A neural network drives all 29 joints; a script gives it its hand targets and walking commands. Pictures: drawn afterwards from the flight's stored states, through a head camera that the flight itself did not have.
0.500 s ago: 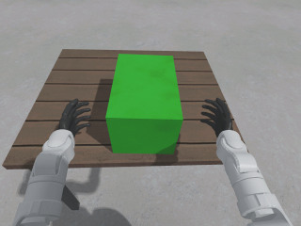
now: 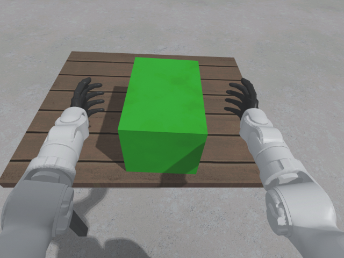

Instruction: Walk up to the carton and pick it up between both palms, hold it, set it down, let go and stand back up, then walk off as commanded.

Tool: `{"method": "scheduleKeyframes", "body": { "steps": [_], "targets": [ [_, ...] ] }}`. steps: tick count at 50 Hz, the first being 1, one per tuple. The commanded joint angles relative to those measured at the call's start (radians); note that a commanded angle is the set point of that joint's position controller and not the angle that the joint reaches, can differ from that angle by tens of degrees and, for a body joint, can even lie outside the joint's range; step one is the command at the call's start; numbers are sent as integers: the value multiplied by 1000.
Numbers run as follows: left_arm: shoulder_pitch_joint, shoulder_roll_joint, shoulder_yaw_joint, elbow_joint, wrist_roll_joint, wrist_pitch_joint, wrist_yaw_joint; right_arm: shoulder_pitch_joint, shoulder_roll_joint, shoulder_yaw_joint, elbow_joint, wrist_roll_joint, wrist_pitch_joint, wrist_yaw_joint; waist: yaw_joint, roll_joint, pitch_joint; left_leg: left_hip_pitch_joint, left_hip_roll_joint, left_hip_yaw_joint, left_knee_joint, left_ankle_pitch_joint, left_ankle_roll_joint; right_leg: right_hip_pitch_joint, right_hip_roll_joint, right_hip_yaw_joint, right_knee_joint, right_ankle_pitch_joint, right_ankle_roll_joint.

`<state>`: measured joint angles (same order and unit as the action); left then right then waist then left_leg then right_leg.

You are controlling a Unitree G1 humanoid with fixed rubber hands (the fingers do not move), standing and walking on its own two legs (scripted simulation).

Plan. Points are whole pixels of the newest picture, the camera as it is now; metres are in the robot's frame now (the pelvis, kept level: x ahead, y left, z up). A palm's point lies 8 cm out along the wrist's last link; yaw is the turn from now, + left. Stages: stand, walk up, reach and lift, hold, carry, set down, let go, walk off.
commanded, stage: reach and lift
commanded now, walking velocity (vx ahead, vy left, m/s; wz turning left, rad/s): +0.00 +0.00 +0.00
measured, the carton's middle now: (164, 113) +0.55 +0.02 +0.00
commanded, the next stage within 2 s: none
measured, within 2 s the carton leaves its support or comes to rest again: neither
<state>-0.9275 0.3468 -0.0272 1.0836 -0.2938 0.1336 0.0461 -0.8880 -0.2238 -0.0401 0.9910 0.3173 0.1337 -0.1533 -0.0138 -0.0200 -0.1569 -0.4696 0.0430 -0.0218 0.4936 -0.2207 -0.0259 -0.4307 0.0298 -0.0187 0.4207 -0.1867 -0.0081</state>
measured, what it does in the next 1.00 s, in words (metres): stands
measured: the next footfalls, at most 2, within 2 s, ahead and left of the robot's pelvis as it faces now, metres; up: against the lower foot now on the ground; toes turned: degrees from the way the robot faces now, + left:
none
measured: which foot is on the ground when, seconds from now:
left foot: down 0.00-1.00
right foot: down 0.00-1.00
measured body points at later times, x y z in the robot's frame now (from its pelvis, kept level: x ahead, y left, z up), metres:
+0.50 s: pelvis +0.01 +0.00 -0.01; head +0.08 +0.03 +0.44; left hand +0.49 +0.23 +0.10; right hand +0.48 -0.17 +0.11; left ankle +0.00 +0.13 -0.74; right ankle +0.00 -0.11 -0.74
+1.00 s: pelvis +0.01 +0.01 -0.03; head +0.12 +0.03 +0.41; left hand +0.48 +0.20 +0.02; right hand +0.48 -0.17 +0.02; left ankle +0.00 +0.13 -0.74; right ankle +0.00 -0.11 -0.74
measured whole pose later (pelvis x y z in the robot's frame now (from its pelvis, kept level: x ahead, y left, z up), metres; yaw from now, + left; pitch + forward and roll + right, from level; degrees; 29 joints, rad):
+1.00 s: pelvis +0.01 +0.01 -0.03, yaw -1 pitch +29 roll -2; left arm -1.06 0.26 -0.01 1.45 -0.26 -0.31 0.05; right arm -0.95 -0.19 -0.09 1.24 0.19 -0.24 -0.09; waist -0.01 0.01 -0.29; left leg -0.92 0.04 -0.03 0.69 -0.28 -0.02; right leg -0.87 0.02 -0.03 0.61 -0.25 0.01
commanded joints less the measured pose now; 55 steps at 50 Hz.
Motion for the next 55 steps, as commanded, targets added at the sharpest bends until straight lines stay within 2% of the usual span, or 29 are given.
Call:
{"method": "scheduleKeyframes", "body": {
  "steps": [1, 3, 4, 6, 9, 10, 11, 12, 13, 14, 15, 16, 17, 19, 22, 26, 27, 28, 33, 36, 38, 40, 42, 45, 49, 51, 52, 53, 55],
  "targets": [
    [-701, 208, 10, -154, -21, -117, -8, -631, -193, -17, -171, 4, -77, 5, -12, 48, -693, 276, -41, 51, 21, 399, -15, 275, -1, -6, 23, 423, 28],
    [-760, 218, -12, -151, -40, -145, -3, -671, -199, -26, -154, 5, -94, 11, -21, 84, -764, 263, -40, 47, 36, 424, -24, 265, -5, -14, 39, 451, 25],
    [-761, 227, -3, -108, -32, -149, -7, -684, -192, -13, -142, 1, -96, 12, -10, 71, -742, 252, -42, 54, 37, 422, -21, 268, -2, -11, 41, 464, 27],
    [-789, 213, -31, -33, -30, -158, -14, -702, -198, -15, -50, 5, -101, 16, -29, 94, -722, 252, -43, 45, 38, 408, -26, 235, -4, -15, 39, 452, 27],
    [-810, 219, -41, -13, -32, -179, -15, -732, -203, 1, -49, 21, -121, 22, -17, 107, -769, 257, -45, 46, 50, 449, -38, 235, 2, -21, 45, 497, 24],
    [-799, 233, -9, 4, -19, -184, -18, -717, -198, 9, -29, 17, -127, 24, -9, 83, -766, 257, -47, 48, 53, 468, -36, 245, 3, -17, 49, 523, 29],
    [-830, 227, -33, 5, -23, -191, -22, -740, -212, -1, -17, 15, -134, 25, -30, 119, -776, 244, -50, 46, 55, 458, -40, 239, -4, -19, 52, 530, 27],
    [-843, 225, -41, -18, -21, -198, -19, -746, -218, 3, -16, 28, -140, 29, -22, 135, -794, 266, -47, 45, 56, 487, -46, 225, 1, -24, 56, 543, 28],
    [-842, 236, -21, 48, -5, -193, -21, -741, -212, -5, 28, 12, -133, 30, -30, 108, -761, 253, -46, 50, 52, 465, -40, 216, 1, -27, 44, 512, 27],
    [-852, 229, -33, 2, -11, -200, -14, -770, -227, -7, -26, 22, -151, 33, -21, 133, -819, 273, -45, 49, 57, 507, -49, 201, 7, -33, 49, 535, 25],
    [-827, 238, -9, 64, 2, -197, -16, -738, -224, 0, 29, 21, -142, 36, -13, 113, -767, 259, -46, 52, 55, 498, -46, 197, 4, -27, 44, 540, 27],
    [-815, 216, -26, 59, -8, -205, -24, -736, -224, -1, 24, 20, -155, 37, -24, 127, -784, 267, -47, 48, 57, 511, -51, 198, 2, -28, 47, 564, 27],
    [-801, 209, -16, 47, -5, -219, -20, -723, -226, 4, 14, 16, -166, 41, -13, 123, -812, 281, -43, 49, 62, 541, -56, 185, 6, -31, 51, 572, 27],
    [-776, 186, -36, 62, -14, -245, -30, -705, -208, 2, 7, 3, -188, 47, -30, 116, -812, 280, -44, 55, 72, 551, -59, 182, 4, -38, 55, 586, 32],
    [-739, 151, -22, 39, 17, -282, -35, -640, -184, 12, 29, 0, -229, 59, -30, 139, -828, 305, -42, 50, 79, 613, -68, 170, 3, -42, 62, 613, 38],
    [-730, 151, -5, 56, 40, -341, -26, -631, -178, -11, 18, -33, -283, 63, -10, 149, -850, 304, -35, 56, 91, 598, -76, 106, 7, -50, 65, 527, 37],
    [-743, 155, -4, 55, 28, -358, -23, -646, -174, -9, 1, -36, -296, 64, 0, 144, -868, 278, -38, 63, 103, 604, -77, 99, 5, -47, 74, 531, 38],
    [-757, 142, -17, 27, 20, -379, -20, -652, -175, -13, -23, -36, -316, 67, -16, 141, -930, 286, -35, 55, 110, 623, -83, 98, 5, -51, 83, 561, 39],
    [-732, 129, 6, 85, 32, -449, -21, -585, -151, -36, 25, -84, -369, 67, -32, 120, -934, 207, -36, 56, 149, 587, -82, 80, -2, -45, 133, 568, 50],
    [-750, 138, 11, 108, 26, -490, -16, -609, -149, -44, -11, -99, -403, 65, -18, 109, -987, 169, -36, 58, 179, 579, -85, 60, -5, -48, 167, 553, 55],
    [-727, 132, 25, 107, 30, -512, -12, -599, -149, -41, -42, -111, -429, 63, -5, 104, -1067, 168, -36, 62, 204, 622, -89, 81, -3, -48, 192, 617, 55],
    [-752, 123, 22, 118, 37, -519, -8, -604, -147, -46, -16, -119, -435, 65, -12, 98, -1071, 163, -34, 64, 214, 607, -92, 77, -1, -49, 205, 612, 57],
    [-743, 109, 18, 80, 40, -524, -2, -604, -159, -65, -28, -116, -449, 65, -7, 150, -1098, 205, -34, 58, 232, 665, -109, 42, 5, -56, 204, 599, 47],
    [-758, 109, 29, 91, 36, -526, 5, -619, -165, -62, -37, -130, -455, 69, -1, 92, -1124, 165, -35, 65, 255, 649, -103, 30, 10, -49, 219, 612, 48],
    [-748, 85, 22, 155, 37, -518, 4, -630, -143, -58, -7, -135, -444, 68, -10, 74, -1079, 126, -36, 64, 242, 600, -87, 38, 7, -47, 225, 569, 50],
    [-767, 72, 14, 123, 33, -517, 8, -639, -157, -80, 17, -134, -442, 70, -21, 82, -1088, 143, -32, 60, 245, 607, -90, 2, 13, -54, 230, 550, 45],
    [-755, 87, 34, 201, 39, -514, 4, -646, -138, -52, 26, -136, -425, 73, 6, 37, -1039, 87, -37, 64, 244, 552, -70, 23, 3, -39, 230, 522, 47],
    [-758, 60, 10, 140, 32, -524, 6, -632, -117, -42, 11, -125, -435, 73, -7, 65, -1075, 111, -37, 68, 245, 571, -74, 36, 2, -45, 240, 553, 51],
    [-765, 68, 29, 171, 50, -517, 4, -632, -99, -50, 48, -126, -420, 73, 5, 73, -1045, 90, -38, 68, 237, 569, -70, 29, -4, -36, 236, 559, 51]
  ]
}}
